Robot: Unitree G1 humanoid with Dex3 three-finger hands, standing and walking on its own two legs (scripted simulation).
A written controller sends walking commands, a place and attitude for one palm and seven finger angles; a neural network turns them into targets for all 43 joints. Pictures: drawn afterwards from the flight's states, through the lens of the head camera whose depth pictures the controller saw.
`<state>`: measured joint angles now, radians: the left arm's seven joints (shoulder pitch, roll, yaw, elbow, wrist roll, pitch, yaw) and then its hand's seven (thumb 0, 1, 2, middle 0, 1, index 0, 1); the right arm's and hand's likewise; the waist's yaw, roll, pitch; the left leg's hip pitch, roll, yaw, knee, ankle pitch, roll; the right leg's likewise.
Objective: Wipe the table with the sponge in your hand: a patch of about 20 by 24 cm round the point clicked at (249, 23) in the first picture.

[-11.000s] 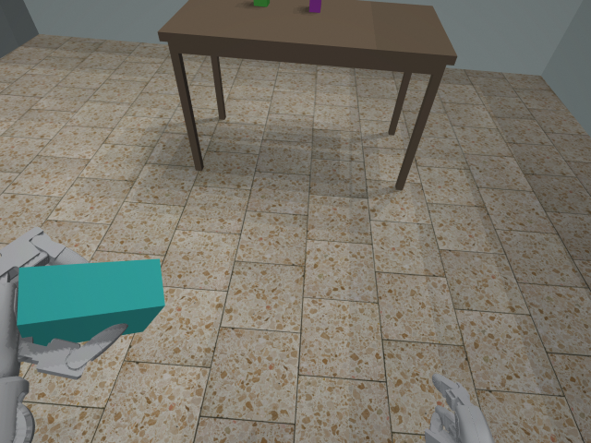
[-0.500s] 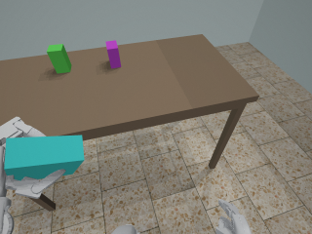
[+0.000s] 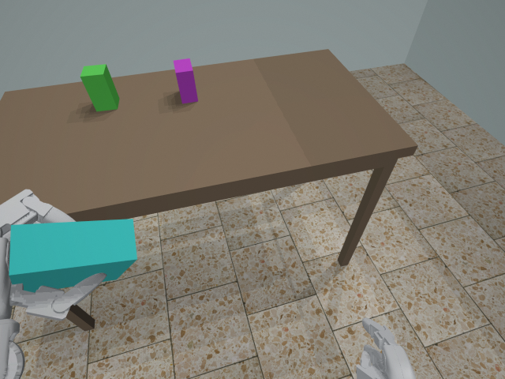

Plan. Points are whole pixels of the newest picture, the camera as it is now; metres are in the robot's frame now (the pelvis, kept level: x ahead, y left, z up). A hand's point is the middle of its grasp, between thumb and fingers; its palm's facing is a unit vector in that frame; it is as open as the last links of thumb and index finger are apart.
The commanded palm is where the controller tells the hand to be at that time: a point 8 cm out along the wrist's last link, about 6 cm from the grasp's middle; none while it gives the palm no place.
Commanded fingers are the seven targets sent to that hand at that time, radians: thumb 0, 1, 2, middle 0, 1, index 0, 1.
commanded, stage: come to a stop and stand still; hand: left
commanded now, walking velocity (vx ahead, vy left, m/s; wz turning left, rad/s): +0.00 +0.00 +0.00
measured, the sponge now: (90, 255) +0.23 +0.21 +0.15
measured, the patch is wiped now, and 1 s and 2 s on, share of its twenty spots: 0.00 0.00 0.00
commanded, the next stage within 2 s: look again from close up in 0.60 s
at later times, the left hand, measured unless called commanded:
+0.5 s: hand (46, 279) +0.19 +0.25 +0.16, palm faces +0.39 -0.83 -0.39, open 9.2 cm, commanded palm +0.14 +0.28 +0.18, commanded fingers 0.00 0.10 1.30 -1.20 -1.60 -1.20 -1.60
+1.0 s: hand (60, 255) +0.22 +0.25 +0.16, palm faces +0.25 -0.90 -0.35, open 9.2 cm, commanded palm +0.16 +0.31 +0.18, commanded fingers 0.00 0.10 1.30 -1.20 -1.60 -1.20 -1.60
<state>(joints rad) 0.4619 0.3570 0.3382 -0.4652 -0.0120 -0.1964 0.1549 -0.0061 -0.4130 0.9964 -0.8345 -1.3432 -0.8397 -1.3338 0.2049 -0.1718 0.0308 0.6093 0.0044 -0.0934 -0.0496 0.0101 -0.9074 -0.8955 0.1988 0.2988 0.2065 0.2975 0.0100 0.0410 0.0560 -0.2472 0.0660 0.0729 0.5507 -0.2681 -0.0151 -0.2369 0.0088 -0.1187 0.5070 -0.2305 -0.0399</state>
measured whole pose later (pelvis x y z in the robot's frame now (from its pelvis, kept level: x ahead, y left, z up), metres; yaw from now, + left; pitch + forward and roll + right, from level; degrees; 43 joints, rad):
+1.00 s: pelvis -0.01 +0.04 +0.00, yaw -4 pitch +0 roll -1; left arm 0.46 0.31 0.30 -0.46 -0.01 -0.23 0.09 -0.01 -0.41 1.00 -0.83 -1.35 -0.84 -1.34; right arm 0.26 -0.22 0.03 0.58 -0.01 -0.15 -0.01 0.01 -0.91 -0.90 0.20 0.30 0.21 0.30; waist -0.02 -0.02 0.03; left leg -0.23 0.00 0.11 0.50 -0.27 0.05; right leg -0.27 0.00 -0.03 0.44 -0.17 0.01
